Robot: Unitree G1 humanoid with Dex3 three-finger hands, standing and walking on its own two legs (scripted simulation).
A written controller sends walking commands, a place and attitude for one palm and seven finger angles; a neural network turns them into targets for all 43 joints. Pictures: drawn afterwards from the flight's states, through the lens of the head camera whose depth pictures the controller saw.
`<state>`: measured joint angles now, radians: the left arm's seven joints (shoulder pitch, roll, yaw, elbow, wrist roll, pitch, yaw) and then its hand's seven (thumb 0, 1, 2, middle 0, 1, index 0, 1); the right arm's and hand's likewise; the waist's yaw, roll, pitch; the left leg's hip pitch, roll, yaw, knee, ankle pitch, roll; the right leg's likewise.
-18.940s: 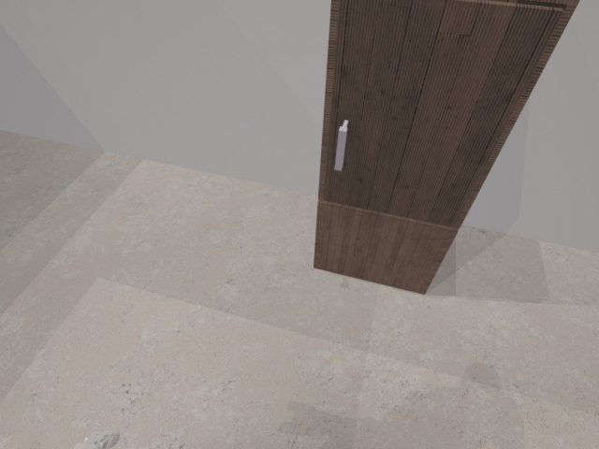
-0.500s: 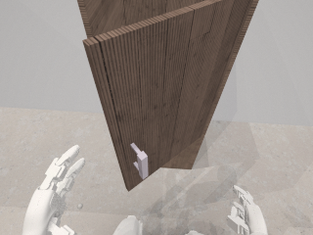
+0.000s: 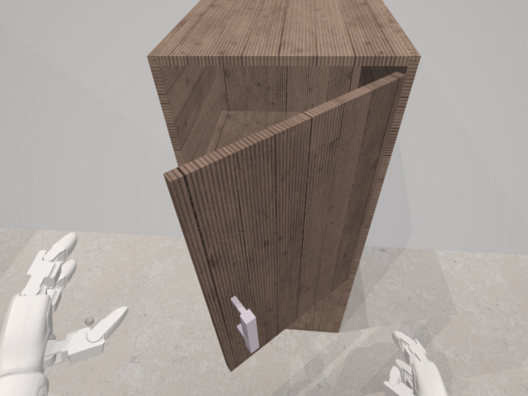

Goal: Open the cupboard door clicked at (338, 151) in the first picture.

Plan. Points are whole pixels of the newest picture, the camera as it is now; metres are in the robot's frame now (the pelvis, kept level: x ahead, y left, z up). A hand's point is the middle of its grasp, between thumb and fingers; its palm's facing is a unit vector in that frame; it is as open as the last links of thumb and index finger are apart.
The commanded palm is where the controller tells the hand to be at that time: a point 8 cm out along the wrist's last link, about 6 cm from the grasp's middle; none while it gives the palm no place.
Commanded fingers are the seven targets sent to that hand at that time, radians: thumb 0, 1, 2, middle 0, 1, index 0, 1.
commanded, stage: draw the hand back to the body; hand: left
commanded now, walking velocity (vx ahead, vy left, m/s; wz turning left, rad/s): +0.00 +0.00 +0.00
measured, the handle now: (244, 324) +0.28 +0.08 -0.09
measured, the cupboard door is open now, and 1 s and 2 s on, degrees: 42 42 42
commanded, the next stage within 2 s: step back with the hand held close in 0.58 s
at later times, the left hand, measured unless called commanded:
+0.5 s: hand (69, 284) +0.19 +0.24 +0.17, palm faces +0.42 -0.82 -0.39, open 7.5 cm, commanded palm +0.14 +0.28 +0.19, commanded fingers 0.00 0.90 0.90 -0.20 -0.30 -0.20 -0.30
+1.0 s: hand (58, 291) +0.18 +0.25 +0.17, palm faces +0.32 -0.80 -0.50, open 7.4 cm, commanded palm +0.12 +0.29 +0.19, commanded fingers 0.00 0.90 0.90 -0.20 -0.30 -0.20 -0.30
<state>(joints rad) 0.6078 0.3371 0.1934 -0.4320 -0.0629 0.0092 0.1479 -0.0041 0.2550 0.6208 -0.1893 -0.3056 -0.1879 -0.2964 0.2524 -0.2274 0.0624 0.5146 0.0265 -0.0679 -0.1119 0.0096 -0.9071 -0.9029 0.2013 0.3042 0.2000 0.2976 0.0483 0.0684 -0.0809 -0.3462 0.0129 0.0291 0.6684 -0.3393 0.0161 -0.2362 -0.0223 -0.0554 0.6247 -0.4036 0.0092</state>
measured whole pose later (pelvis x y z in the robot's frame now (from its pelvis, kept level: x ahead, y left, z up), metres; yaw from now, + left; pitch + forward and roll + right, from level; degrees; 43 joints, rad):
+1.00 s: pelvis -0.03 +0.00 +0.02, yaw -2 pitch +0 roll -1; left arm 0.56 0.40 0.38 -0.46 -0.06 -0.13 0.11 0.01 0.89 0.90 -0.22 -0.31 -0.21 -0.30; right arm 0.15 -0.24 -0.01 0.56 0.00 0.01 -0.08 0.01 -0.91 -0.90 0.20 0.30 0.20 0.30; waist 0.00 0.05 0.04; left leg -0.24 0.03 0.07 0.43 -0.18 0.01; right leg -0.16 0.00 -0.02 0.41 -0.23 0.01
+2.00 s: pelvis -0.22 -0.01 +0.01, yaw -3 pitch +5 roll -1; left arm 0.57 0.49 0.46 -0.61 -0.08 -0.19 0.15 0.01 0.89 0.90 -0.21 -0.31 -0.21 -0.30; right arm 0.11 -0.15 0.02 0.60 -0.04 -0.09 -0.03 0.01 -0.91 -0.90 0.20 0.30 0.20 0.30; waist 0.01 -0.03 0.01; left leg -0.50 0.05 0.06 0.33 0.08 0.01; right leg -0.12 0.04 -0.02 0.43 -0.39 -0.02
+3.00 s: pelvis -0.30 +0.00 +0.00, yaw -1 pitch -1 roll -1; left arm 0.22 0.31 0.07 0.52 0.03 0.02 0.00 0.00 0.91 0.90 -0.20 -0.30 -0.20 -0.29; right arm 0.12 -0.28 0.00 0.87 -0.02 -0.03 0.00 0.00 -0.91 -0.90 0.20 0.30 0.20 0.30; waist -0.02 0.05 0.00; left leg -0.40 -0.03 0.00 0.55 -0.14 0.05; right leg -0.19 0.03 -0.04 0.57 -0.36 -0.02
